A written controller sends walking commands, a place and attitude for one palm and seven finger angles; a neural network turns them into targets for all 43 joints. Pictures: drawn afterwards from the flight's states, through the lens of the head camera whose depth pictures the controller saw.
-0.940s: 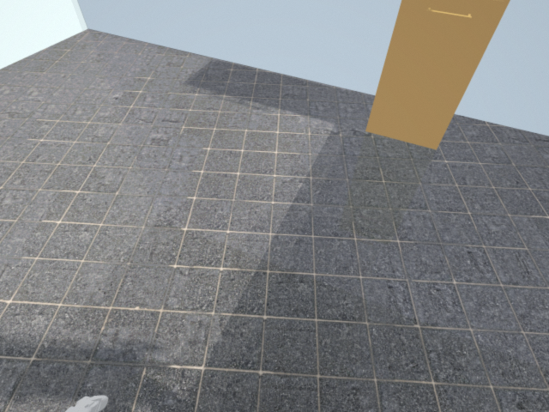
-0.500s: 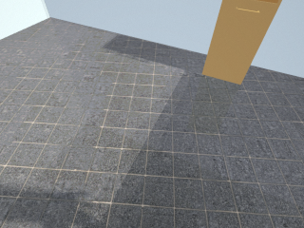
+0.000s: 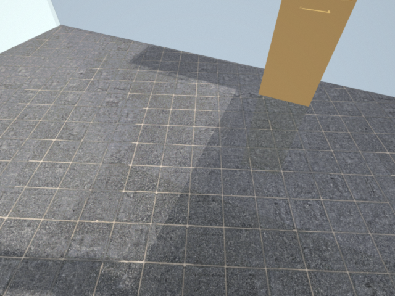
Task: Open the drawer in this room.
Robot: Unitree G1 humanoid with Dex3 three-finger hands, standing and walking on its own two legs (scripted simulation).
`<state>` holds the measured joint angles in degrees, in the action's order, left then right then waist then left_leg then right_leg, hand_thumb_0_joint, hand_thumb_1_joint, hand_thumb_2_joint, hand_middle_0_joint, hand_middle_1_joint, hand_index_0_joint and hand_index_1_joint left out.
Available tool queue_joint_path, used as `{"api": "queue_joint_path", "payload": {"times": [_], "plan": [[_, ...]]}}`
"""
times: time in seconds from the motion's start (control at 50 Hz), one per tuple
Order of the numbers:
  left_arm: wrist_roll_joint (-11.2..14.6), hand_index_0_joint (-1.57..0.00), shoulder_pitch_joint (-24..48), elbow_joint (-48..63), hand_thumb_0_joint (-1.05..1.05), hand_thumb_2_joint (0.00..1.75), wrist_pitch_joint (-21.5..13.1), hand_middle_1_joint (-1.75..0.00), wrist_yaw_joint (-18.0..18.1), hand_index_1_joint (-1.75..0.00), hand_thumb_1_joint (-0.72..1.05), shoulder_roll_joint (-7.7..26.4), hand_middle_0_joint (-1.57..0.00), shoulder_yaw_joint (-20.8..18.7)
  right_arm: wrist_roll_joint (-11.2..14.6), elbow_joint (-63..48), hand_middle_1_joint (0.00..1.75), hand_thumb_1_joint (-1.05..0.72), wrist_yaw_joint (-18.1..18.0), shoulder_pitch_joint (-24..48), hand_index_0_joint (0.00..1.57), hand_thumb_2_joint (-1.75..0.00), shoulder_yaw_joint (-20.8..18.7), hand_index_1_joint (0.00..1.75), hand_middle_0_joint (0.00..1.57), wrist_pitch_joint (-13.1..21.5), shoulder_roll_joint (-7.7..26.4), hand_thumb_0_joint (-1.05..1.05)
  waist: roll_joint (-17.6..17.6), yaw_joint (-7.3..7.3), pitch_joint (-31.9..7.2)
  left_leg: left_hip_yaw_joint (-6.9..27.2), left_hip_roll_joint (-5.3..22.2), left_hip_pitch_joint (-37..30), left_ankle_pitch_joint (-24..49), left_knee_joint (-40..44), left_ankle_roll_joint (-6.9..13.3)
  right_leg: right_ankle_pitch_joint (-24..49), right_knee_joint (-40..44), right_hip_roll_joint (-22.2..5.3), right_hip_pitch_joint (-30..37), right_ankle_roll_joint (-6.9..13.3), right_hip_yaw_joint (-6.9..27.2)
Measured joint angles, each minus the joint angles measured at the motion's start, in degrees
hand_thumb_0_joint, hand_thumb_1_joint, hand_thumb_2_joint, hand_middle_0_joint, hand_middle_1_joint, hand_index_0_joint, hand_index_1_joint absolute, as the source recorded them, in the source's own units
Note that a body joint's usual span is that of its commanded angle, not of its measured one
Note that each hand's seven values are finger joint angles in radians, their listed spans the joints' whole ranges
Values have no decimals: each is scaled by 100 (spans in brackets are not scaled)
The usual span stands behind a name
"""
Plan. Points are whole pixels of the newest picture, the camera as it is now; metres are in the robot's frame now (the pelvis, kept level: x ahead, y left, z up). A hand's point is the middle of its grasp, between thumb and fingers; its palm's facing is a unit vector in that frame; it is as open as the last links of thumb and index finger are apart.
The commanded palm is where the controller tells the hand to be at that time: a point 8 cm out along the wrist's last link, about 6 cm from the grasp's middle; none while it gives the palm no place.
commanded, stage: turn or walk to find it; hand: left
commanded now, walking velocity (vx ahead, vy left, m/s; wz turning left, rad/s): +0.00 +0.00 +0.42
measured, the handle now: out of the picture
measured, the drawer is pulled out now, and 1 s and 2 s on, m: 0.00 0.00 0.00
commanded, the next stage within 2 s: stand and wait in 0.08 s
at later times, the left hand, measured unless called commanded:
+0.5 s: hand out of the picture +0.04 +0.23 -0.17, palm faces -0.01 -0.96 -0.28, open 7.4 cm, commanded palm none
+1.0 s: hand out of the picture +0.06 +0.18 -0.19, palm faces -0.04 -0.98 -0.18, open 7.4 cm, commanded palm none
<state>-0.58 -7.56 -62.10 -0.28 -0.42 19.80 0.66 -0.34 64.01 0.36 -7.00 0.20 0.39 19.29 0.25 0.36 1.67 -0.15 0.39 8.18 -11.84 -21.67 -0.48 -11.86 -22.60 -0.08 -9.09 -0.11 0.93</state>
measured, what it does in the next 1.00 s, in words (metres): stands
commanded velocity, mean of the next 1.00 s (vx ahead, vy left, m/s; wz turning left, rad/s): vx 0.03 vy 0.00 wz -0.07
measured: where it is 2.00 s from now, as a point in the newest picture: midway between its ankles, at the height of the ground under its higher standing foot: outside the picture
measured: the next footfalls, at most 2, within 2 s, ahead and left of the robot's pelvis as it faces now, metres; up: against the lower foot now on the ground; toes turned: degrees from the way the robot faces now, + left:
none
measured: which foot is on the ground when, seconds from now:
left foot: down 0.00-1.00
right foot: down 0.00-1.00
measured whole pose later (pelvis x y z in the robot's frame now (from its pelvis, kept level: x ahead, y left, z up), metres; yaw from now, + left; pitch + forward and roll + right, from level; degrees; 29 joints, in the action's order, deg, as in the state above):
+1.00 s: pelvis +0.02 +0.00 -0.01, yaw -3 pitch -1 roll -1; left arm -0.7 -14.7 -60.5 0.3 0.4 11.3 -0.1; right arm -0.5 63.5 -0.7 -14.2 -0.7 -0.3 11.8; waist 1.0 -0.2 0.7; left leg -1.2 1.5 12.2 -17.1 -30.6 -0.3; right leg -16.3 -29.3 0.8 -12.1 -0.2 1.1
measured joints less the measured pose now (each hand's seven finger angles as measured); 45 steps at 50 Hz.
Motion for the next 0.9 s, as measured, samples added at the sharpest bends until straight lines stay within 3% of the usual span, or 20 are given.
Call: {"api": "queue_joint_path", "payload": {"times": [0.14, 0.32, 0.44, 0.68, 0.74, 0.82, 0.9], "plan": [[4, -20, 37, 161, 1, 90, 64, -30, 73, -30, 91, -98, -20, -37, -15, -131, 30, -91, -11, -54, 20, -90, -25, 30, 20, -84, -73, 0, 8, 37, 3, 126, -46, 248, -93, -283, -6, -136, -257, -48, -182, -11, -125], [1, -20, -151, 151, 1, 90, 79, -30, 58, -30, 91, -330, -20, 38, 0, -140, 30, -91, 19, -88, 20, -90, 30, 30, 20, -95, -398, 0, 59, -23, 51, 148, -72, 287, -174, -430, 16, -209, -377, -72, -199, -28, -146], [-8, -20, -232, 42, 1, 90, 40, -30, 34, -30, 91, -325, -20, 27, 13, -77, 30, -91, 21, -47, 20, -90, 17, 30, 20, -45, -418, 0, 61, -73, 85, 132, -69, 216, -113, -309, 32, -123, -223, -70, -120, -38, -130], [-42, -20, -572, 364, 1, 90, 309, -30, 18, -30, 91, -364, -20, -175, -11, -545, 30, -91, -130, -82, 20, -90, -162, 30, 20, -135, -519, 0, 121, -132, 119, -402, 100, 514, -438, -838, 24, -328, -969, 119, -743, -30, 396], [-71, -20, -664, 446, 1, 90, 290, -30, -31, -30, 91, -455, -20, -211, -26, -596, 30, -91, -99, -203, 20, -90, -184, 30, 20, -167, -548, 0, 52, -137, 126, -494, 206, 555, -656, -1167, -14, -512, -1299, 100, -839, 4, 283], [-91, -20, -789, 430, 1, 90, 92, -30, 2, -30, 91, -672, -20, -132, -7, -463, 30, -91, -77, -433, 20, -90, -178, 30, 20, -251, -536, 0, -169, -79, -13, -160, 240, 810, -1308, -1822, -10, -562, -1184, 211, -706, 95, 82], [-56, -20, -757, 316, 1, 90, -4, -30, 32, -30, 91, -803, -20, -50, 21, -287, 30, -91, -73, -561, 20, -90, -160, 30, 20, -176, -559, 0, -165, -16, -24, 14, 175, 756, -1052, -1582, 35, -392, -765, 186, -447, 98, -33]]}}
